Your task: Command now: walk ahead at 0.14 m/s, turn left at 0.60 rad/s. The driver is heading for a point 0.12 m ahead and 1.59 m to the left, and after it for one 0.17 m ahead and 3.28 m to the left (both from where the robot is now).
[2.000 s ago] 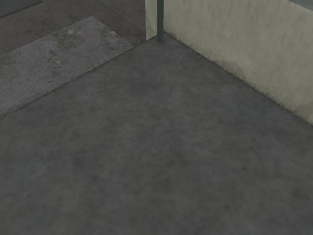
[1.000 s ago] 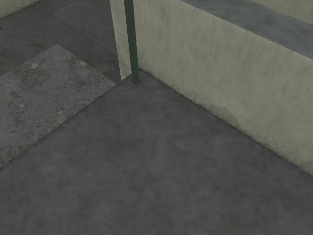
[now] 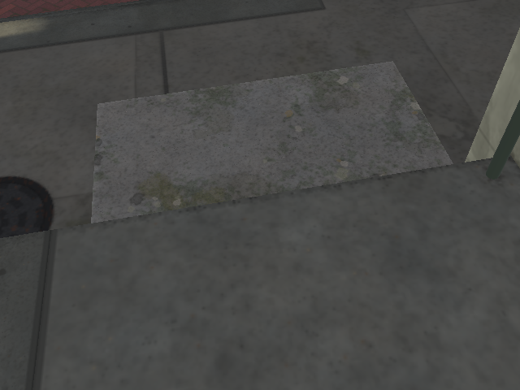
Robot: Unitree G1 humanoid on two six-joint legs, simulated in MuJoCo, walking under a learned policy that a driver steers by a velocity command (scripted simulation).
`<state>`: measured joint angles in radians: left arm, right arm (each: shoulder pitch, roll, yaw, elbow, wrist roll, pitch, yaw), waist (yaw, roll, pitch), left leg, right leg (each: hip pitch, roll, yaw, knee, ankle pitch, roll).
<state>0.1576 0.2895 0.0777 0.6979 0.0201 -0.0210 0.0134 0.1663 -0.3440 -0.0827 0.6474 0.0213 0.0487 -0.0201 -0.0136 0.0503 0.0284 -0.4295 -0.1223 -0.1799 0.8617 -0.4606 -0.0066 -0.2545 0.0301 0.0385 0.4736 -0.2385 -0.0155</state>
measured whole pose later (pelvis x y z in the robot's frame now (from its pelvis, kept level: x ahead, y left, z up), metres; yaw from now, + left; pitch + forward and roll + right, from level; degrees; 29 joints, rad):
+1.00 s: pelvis +0.38 +0.19 -0.01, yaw +35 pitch +1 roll -2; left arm 0.12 0.27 0.06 0.68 0.01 -0.11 -0.02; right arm 0.35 -0.30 -0.06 0.74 0.04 -0.02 -0.02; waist -0.04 0.03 0.04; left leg -0.36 -0.01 -0.12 1.19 -0.41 0.01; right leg -0.35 0.05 -0.07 0.49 -0.16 -0.03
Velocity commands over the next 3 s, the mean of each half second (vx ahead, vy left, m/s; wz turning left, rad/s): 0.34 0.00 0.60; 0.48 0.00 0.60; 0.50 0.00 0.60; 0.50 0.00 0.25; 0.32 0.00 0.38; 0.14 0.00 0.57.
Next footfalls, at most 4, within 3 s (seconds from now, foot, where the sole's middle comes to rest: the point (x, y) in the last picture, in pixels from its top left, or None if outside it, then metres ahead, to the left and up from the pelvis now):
0.38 left None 0.13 0.19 -0.77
0.86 right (223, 371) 0.53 0.15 -0.77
1.36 left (89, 373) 0.53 0.50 -0.77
1.84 right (82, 268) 0.85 0.58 -0.77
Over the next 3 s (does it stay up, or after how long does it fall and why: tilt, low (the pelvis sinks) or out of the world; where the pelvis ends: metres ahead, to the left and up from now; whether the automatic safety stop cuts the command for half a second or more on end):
stays up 0.65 0.75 0.00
